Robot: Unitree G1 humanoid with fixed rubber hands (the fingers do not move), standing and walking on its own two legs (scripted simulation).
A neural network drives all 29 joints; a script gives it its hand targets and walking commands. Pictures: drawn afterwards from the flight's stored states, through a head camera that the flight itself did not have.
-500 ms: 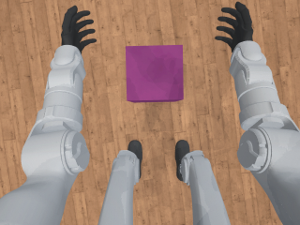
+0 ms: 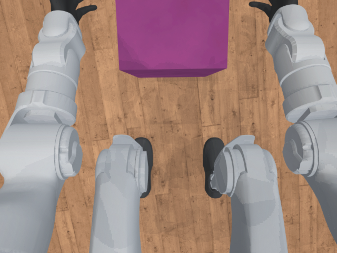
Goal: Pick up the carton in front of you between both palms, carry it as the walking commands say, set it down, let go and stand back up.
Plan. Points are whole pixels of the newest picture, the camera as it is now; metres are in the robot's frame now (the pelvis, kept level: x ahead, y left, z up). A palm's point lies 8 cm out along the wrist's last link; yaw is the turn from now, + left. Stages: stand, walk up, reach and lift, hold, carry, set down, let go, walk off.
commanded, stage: reach and lift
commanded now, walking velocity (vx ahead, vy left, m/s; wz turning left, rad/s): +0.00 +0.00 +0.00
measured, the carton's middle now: (171, 32) +0.55 +0.03 -0.30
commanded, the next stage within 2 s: none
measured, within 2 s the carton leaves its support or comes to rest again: leaves its support in 1.10 s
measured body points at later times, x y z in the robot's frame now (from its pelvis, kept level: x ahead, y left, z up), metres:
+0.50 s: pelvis +0.00 +0.01 -0.06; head +0.37 +0.02 +0.19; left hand +0.56 +0.21 -0.23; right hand +0.57 -0.15 -0.23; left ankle +0.11 +0.12 -0.39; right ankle +0.11 -0.12 -0.39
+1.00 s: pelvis -0.01 +0.00 -0.06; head +0.36 +0.02 +0.18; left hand +0.56 +0.18 -0.23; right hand +0.57 -0.12 -0.23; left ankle +0.11 +0.12 -0.39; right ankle +0.11 -0.12 -0.39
